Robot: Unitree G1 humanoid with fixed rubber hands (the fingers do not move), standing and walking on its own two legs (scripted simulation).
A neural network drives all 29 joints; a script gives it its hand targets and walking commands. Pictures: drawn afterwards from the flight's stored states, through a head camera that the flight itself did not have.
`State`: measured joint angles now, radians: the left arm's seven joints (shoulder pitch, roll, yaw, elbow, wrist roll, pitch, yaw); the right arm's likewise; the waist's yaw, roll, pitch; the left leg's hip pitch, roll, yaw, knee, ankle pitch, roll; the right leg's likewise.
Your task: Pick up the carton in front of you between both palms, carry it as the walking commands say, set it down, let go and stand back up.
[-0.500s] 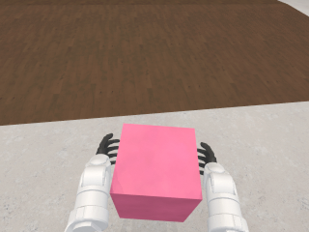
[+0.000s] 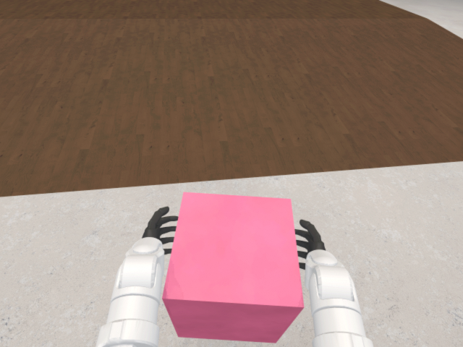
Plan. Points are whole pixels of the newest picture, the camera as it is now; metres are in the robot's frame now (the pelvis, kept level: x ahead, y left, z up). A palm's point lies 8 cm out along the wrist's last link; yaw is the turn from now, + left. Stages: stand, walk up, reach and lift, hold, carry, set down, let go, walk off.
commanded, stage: reach and lift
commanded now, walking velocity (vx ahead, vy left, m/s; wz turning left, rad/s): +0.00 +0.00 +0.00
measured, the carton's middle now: (231, 271) +0.30 +0.00 -0.05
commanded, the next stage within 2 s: hold in 0.14 s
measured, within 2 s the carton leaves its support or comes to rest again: neither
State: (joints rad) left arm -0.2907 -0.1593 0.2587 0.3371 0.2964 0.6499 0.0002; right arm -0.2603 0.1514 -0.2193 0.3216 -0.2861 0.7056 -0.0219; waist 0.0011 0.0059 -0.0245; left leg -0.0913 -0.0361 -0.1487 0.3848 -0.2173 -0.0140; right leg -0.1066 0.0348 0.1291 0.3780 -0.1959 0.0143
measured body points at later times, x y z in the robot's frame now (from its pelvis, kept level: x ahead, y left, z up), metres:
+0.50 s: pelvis -0.01 +0.00 +0.00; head -0.07 +0.00 +0.45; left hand +0.29 +0.15 +0.05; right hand +0.29 -0.15 +0.04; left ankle +0.00 +0.13 -0.75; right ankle +0.01 -0.13 -0.75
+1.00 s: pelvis -0.01 +0.00 +0.00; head -0.06 +0.00 +0.45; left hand +0.30 +0.15 +0.05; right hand +0.29 -0.15 +0.04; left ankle +0.00 +0.13 -0.74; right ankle +0.01 -0.13 -0.75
